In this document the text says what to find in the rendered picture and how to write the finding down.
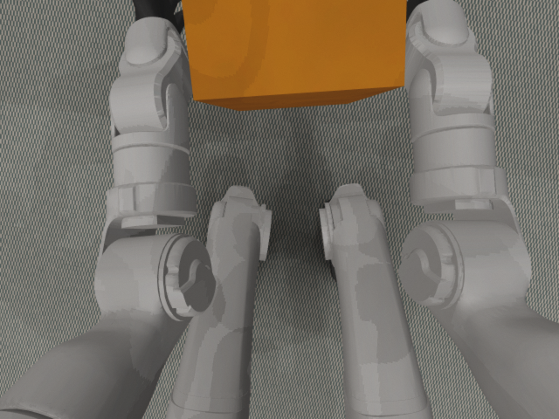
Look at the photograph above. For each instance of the right robot forearm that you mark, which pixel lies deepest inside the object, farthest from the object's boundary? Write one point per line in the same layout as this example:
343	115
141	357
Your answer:
450	91

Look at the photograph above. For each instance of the left robot upper arm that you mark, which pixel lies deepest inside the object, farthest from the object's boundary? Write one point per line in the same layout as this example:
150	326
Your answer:
148	290

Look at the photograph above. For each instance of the right robot upper arm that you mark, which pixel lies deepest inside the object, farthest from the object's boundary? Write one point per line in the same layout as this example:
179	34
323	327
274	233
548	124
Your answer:
473	276

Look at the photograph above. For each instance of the left robot hand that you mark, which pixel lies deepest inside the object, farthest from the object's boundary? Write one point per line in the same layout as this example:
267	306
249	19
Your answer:
160	8

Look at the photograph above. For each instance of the right robot shin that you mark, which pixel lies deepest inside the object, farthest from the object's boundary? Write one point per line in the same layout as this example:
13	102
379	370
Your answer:
354	189

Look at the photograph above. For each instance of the left robot forearm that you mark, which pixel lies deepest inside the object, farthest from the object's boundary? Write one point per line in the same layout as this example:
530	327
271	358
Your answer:
150	135

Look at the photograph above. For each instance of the right robot hand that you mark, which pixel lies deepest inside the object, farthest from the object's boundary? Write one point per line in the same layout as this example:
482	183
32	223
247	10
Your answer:
411	5

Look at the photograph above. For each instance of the carton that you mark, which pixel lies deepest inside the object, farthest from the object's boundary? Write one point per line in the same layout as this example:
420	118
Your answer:
265	54

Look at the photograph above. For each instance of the right robot thigh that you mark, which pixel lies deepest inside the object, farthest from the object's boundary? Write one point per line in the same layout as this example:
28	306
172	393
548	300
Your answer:
382	379

